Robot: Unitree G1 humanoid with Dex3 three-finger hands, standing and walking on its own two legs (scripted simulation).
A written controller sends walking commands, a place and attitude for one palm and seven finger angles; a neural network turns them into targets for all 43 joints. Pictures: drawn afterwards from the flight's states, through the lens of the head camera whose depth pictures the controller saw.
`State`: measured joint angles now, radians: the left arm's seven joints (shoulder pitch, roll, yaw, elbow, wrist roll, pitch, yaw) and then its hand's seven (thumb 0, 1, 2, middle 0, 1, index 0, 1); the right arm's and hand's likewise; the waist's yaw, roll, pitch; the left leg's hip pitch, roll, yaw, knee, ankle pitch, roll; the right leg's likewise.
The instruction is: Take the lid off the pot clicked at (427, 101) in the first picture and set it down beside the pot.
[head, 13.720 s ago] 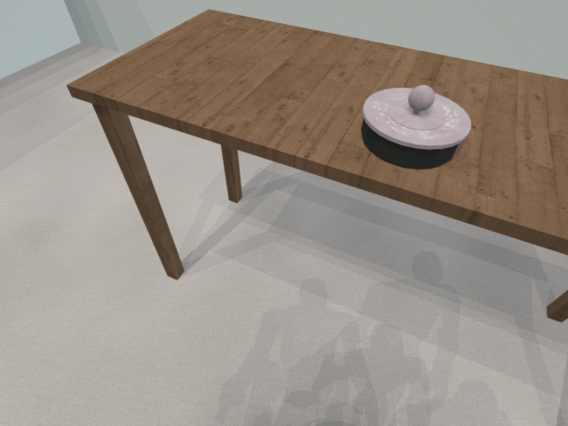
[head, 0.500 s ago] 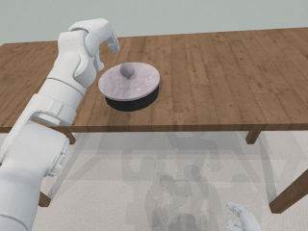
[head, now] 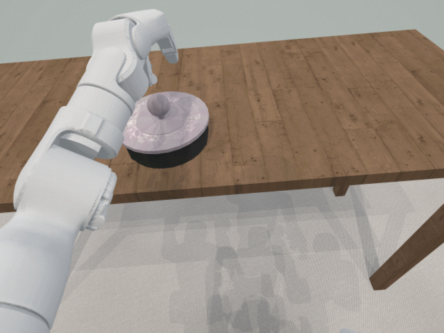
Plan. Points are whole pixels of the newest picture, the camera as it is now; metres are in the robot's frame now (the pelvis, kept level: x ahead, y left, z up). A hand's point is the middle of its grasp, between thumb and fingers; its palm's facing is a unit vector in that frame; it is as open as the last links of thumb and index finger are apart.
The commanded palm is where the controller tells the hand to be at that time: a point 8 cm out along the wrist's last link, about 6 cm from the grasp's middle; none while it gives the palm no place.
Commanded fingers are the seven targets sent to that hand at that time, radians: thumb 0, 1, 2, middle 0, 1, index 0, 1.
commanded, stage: move the open hand above the knob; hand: left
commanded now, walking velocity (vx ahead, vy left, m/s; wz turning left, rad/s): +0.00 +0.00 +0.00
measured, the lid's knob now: (158, 105) +0.51 +0.11 +0.17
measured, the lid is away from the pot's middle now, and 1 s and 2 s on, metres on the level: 0.00 0.00 0.00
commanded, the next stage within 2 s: lower the open fingers around the knob in 0.60 s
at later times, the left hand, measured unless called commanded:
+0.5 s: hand (135, 74) +0.46 +0.12 +0.26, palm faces -0.22 -0.06 -0.97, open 10.0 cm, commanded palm +0.46 +0.12 +0.31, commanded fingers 0.00 -0.41 1.74 -0.89 -0.08 -0.89 -0.08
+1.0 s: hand (145, 79) +0.48 +0.11 +0.24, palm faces -0.29 -0.13 -0.95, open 10.0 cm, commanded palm +0.46 +0.12 +0.29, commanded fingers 0.00 -0.41 1.74 -0.89 -0.08 -0.89 -0.08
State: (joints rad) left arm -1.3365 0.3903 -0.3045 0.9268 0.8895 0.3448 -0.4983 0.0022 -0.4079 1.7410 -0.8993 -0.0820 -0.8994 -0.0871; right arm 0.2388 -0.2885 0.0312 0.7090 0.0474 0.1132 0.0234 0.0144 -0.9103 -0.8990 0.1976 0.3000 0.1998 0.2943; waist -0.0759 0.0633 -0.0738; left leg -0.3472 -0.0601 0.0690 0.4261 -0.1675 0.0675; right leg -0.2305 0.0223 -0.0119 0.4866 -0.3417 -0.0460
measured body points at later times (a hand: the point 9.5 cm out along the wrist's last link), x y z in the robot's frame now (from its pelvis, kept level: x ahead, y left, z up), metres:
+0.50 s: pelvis -0.02 +0.01 +0.00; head +0.00 -0.01 +0.45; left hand +0.47 +0.12 +0.31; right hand +0.09 -0.24 -0.13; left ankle +0.03 +0.08 -0.74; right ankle -0.06 -0.09 -0.74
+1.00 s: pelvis +0.00 +0.02 +0.00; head +0.01 -0.01 +0.45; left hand +0.49 +0.11 +0.30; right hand +0.06 -0.24 -0.14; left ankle +0.03 +0.08 -0.74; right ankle -0.06 -0.09 -0.74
